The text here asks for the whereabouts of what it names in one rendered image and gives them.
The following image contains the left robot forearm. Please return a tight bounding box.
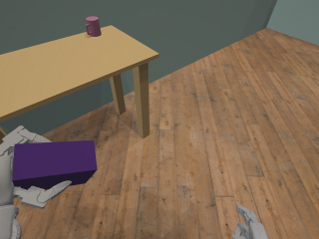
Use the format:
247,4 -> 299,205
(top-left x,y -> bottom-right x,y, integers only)
0,204 -> 22,239

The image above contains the robot right hand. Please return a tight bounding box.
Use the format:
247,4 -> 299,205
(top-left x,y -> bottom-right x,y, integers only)
231,204 -> 269,239

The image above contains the table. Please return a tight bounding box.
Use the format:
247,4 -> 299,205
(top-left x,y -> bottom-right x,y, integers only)
0,25 -> 160,144

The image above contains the sponge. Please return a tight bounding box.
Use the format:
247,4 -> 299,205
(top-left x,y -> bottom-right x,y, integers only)
12,140 -> 98,190

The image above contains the robot left hand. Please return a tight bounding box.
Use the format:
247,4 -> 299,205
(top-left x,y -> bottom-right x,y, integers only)
0,125 -> 72,209

